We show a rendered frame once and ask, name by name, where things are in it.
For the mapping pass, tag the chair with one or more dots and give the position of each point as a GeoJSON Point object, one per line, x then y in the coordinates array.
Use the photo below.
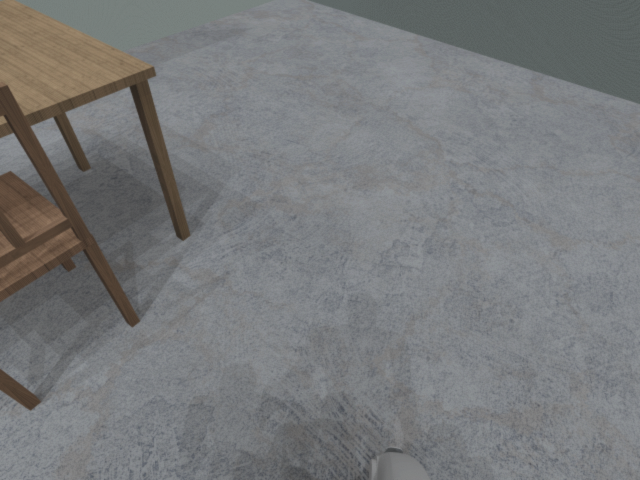
{"type": "Point", "coordinates": [36, 236]}

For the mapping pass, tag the robot right thigh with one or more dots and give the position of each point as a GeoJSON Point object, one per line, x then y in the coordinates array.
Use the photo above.
{"type": "Point", "coordinates": [396, 466]}

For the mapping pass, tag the table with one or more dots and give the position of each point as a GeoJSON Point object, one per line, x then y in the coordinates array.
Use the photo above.
{"type": "Point", "coordinates": [52, 68]}

